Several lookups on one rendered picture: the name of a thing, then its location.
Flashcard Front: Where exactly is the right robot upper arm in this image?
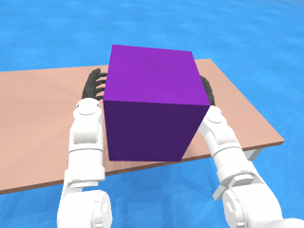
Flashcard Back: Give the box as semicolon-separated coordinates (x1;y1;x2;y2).
222;183;304;228

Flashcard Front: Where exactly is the table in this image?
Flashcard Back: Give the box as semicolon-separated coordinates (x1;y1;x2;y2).
0;58;285;201

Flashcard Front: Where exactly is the left robot hand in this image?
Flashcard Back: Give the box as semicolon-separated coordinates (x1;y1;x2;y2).
81;68;107;101

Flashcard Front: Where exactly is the carton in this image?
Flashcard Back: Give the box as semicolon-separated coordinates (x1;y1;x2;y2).
103;45;211;162

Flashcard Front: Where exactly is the right robot forearm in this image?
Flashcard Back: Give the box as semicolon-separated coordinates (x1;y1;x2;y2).
199;105;282;216

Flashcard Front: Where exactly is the right robot hand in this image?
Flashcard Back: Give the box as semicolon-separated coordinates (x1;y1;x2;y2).
200;75;216;106

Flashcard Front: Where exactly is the left robot upper arm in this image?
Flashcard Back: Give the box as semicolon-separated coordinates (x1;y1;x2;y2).
57;190;113;228

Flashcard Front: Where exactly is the left robot forearm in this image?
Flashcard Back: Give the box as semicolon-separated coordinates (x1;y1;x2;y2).
56;98;105;228

